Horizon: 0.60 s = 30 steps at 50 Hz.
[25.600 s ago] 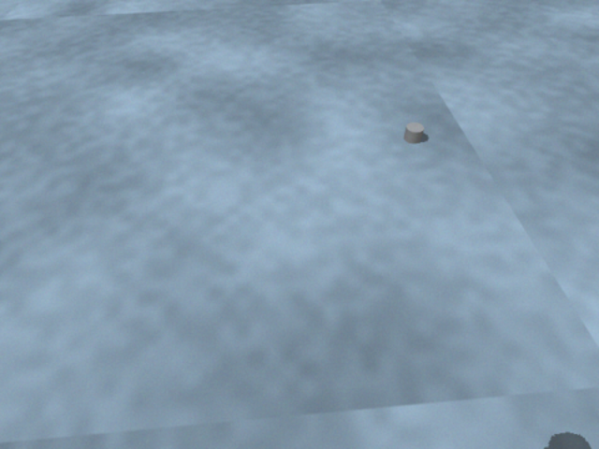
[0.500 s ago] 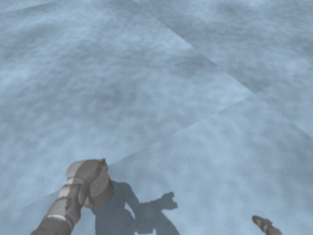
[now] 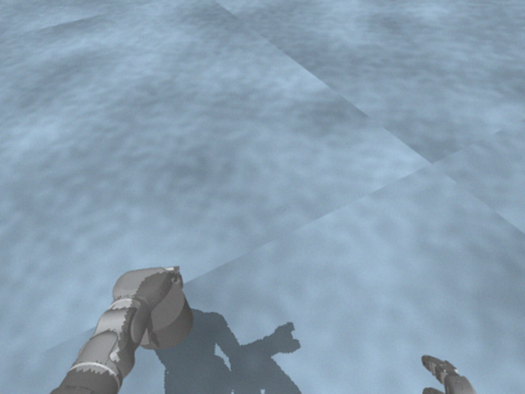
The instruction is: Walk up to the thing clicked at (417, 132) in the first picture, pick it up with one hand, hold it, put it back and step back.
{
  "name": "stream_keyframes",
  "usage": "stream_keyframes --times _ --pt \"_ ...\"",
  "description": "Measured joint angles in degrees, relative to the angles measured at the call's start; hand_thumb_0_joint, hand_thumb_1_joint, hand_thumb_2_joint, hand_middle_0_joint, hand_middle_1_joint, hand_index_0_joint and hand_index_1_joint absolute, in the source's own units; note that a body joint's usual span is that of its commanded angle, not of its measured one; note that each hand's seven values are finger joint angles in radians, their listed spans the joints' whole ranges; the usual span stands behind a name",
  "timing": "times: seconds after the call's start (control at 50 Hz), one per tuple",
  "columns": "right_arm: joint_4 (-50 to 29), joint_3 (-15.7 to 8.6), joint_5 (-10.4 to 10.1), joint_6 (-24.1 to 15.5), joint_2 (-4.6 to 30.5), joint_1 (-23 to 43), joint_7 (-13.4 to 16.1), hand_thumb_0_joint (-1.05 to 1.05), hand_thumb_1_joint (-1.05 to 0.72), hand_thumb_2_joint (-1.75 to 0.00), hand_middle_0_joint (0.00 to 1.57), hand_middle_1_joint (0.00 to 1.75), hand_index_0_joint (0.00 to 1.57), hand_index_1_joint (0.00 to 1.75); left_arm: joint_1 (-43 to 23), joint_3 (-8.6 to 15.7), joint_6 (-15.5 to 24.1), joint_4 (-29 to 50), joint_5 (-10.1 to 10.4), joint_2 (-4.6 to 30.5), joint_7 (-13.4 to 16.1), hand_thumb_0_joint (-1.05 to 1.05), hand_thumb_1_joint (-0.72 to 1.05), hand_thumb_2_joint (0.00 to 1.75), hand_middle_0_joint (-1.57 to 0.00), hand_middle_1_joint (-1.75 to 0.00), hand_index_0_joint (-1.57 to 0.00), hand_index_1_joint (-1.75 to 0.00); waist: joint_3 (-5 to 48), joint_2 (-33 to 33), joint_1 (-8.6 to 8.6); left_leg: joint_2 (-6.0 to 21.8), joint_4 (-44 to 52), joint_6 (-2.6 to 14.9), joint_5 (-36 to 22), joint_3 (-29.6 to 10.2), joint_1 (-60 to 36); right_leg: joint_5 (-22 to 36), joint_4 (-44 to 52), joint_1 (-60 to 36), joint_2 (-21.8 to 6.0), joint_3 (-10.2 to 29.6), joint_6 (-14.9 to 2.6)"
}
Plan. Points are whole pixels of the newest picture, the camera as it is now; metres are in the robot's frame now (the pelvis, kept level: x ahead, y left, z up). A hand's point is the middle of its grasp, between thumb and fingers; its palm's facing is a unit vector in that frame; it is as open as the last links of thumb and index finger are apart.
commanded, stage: hold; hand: left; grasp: from above
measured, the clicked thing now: (163, 314) +0.29 +0.21 -0.10
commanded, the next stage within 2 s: crouch in 0.76 s
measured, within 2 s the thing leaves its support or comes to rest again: neither
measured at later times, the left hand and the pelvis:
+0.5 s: hand (147, 319) +0.26 +0.22 -0.05, palm faces -0.50 -0.06 -0.86, open 11.7 cm; pelvis -0.01 +0.00 +0.00, yaw +0 degrees
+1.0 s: hand (152, 315) +0.27 +0.22 -0.06, palm faces -0.50 -0.06 -0.86, open 11.8 cm; pelvis -0.01 +0.00 +0.00, yaw +0 degrees
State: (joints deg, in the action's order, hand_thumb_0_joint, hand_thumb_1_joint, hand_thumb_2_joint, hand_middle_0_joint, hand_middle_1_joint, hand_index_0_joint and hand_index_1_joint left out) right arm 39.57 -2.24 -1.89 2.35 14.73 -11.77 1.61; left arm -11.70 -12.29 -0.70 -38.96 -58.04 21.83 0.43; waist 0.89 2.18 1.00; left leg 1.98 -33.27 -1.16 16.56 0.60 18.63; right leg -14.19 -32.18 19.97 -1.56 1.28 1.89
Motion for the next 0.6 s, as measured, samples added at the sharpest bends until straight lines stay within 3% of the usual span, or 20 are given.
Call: stream_keyframes --times 0.38,0.6 --pt "-0.6 0.7 -0.3 0.1 -0.3 1.5 0.4 0.01 -0.91 -0.90 0.20 0.30 0.20 0.30 -0.4 -0.7 -0.2 1.7 0.5 0.3 -2.5 -0.03 -0.20 0.73 -0.55 -0.80 -0.47 -0.73 -0.8 -0.1 -0.57 -0.3 1.9 0.20 -1.6 0.1 -2.1 1.6 2.0 -2.2 -0.2 0.1 0.14" --pt "-0.3 1.2 -0.4 -0.2 -0.6 1.8 0.6 0.01 -0.91 -0.90 0.20 0.30 0.21 0.30 -0.3 -1.1 0.4 1.5 0.3 0.5 -1.8 -0.02 -0.21 0.74 -0.54 -0.81 -0.46 -0.74 -1.5 -0.1 -0.90 -0.4 2.4 0.30 -1.9 0.2 -2.3 2.1 2.6 -2.4 -0.4 0.2 0.27"
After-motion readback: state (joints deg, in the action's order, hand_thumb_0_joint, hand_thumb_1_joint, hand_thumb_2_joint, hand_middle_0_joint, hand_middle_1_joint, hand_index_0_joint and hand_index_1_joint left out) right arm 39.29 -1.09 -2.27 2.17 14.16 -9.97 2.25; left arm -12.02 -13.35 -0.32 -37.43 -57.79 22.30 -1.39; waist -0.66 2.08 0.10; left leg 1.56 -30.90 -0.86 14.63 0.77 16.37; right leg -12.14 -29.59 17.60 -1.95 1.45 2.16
